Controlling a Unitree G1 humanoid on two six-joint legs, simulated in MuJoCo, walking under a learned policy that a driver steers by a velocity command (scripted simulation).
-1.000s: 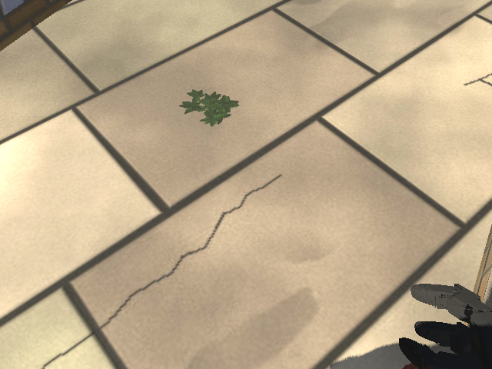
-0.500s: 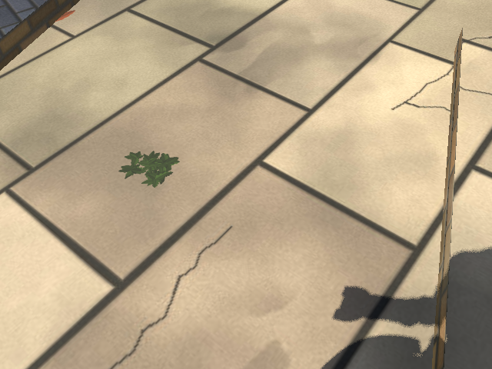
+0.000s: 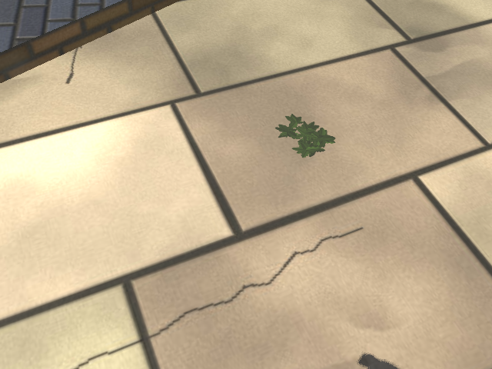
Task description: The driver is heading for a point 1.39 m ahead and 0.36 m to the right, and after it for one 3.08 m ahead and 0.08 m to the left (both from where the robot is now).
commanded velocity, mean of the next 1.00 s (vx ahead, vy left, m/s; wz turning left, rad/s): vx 0.57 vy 0.00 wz -0.38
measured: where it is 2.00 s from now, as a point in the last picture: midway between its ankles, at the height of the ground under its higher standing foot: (396, 147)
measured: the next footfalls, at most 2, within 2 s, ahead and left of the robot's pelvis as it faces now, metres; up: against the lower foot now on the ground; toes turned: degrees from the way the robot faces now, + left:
right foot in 0.18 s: +0.09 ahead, -0.16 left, +0.00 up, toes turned +1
right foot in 0.74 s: +0.37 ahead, -0.29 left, +0.00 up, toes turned -32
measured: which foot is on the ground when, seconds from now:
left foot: down 0.00-0.72, up 0.74-1.00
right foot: up 0.00-0.16, down 0.18-0.34, up 0.36-0.72, down 0.74-1.00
